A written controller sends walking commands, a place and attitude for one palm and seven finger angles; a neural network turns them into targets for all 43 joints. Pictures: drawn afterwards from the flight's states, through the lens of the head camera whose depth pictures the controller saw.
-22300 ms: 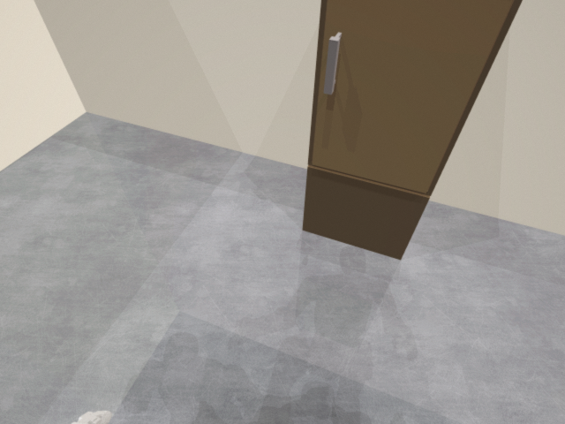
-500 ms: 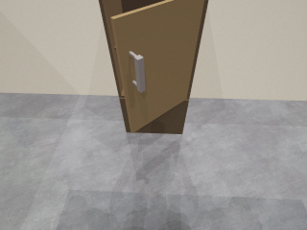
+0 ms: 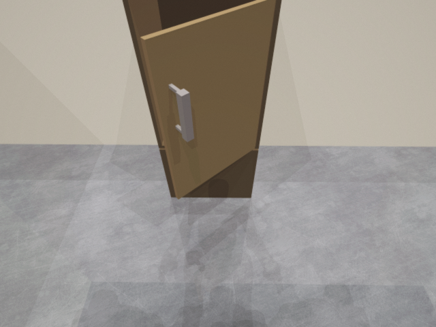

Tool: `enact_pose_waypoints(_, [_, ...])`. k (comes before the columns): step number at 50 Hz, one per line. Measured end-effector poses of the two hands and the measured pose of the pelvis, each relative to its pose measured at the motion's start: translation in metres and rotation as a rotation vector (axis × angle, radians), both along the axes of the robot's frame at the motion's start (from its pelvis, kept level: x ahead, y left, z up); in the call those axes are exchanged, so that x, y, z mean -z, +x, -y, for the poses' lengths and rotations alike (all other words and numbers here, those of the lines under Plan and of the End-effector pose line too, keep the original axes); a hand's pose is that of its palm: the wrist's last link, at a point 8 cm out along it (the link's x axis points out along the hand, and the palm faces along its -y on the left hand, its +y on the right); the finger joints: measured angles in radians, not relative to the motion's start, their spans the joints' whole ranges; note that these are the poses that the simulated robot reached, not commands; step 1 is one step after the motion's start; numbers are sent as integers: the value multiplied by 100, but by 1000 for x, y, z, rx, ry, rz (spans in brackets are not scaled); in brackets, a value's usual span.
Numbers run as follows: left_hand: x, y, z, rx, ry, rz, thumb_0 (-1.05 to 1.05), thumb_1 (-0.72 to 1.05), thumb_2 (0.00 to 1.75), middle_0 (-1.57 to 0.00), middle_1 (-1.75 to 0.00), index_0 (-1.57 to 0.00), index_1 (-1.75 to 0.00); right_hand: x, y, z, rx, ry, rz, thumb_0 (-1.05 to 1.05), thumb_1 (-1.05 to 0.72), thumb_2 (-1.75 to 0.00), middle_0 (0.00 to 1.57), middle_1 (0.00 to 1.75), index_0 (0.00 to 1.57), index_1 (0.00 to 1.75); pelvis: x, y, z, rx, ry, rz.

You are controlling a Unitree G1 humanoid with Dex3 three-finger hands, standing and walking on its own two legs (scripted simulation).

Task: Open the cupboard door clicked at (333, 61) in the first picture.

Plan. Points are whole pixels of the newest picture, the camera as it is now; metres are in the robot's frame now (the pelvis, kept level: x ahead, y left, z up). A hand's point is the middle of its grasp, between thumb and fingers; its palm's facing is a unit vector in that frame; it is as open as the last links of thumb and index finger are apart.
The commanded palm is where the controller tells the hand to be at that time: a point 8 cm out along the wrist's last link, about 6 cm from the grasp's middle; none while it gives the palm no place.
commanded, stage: look to check the result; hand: left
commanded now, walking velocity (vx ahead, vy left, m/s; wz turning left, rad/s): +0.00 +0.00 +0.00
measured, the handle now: (180, 113) +0.61 +0.12 +0.05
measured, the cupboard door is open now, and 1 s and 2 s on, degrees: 42 42 42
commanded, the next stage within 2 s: walk to a spot facing it in 0.52 s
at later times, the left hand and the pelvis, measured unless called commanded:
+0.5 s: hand out of the picture +0.05 +0.22 -0.16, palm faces -0.01 -0.95 -0.31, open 7.3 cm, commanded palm none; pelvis +0.01 -0.01 +0.00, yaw +0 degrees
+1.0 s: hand out of the picture +0.07 +0.19 -0.18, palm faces -0.13 -0.96 -0.26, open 7.3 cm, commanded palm none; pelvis +0.00 -0.01 -0.02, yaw -10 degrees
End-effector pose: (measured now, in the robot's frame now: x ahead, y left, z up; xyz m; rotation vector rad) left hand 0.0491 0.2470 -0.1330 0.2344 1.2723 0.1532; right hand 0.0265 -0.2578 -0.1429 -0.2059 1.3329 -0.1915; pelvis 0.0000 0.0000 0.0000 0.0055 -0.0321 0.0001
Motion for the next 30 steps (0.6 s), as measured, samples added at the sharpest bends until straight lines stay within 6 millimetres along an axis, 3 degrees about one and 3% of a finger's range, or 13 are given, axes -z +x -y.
enact_pose_waypoints(15, [-4, -17, -13, -24, 47, -81, 0, 91, 90, -20, -30, -21, -30, 0, 11, 10, -8, -9, -17, 0, -90, -90, 20, 30, 20, 30, -1, 9, 5, 5, 2, -3])
enact_pose_waypoints(30, [-7, 5, -13, -10, 54, -36, 0, 91, 90, -20, -30, -21, -30, -2, 36, 13, -20, -10, 32, 0, -90, -90, 20, 30, 20, 30, -1, 16, 7, 9, 6, -5])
